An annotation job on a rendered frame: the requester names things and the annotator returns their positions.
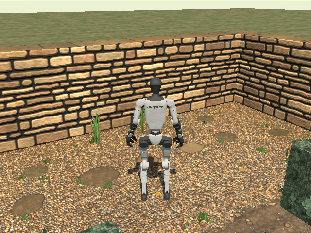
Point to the right robot upper arm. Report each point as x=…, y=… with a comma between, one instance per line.
x=173, y=111

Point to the left robot foot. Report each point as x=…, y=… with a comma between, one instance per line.
x=143, y=196

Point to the robot right hand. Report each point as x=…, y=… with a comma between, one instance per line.
x=181, y=140

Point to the right robot forearm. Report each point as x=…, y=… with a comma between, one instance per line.
x=178, y=129

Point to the left robot forearm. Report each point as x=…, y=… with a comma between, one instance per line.
x=131, y=129

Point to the left robot upper arm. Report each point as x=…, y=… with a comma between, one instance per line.
x=137, y=111

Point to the robot right shin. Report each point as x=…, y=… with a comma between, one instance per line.
x=166, y=176

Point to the robot left hand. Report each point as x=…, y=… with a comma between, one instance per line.
x=130, y=139

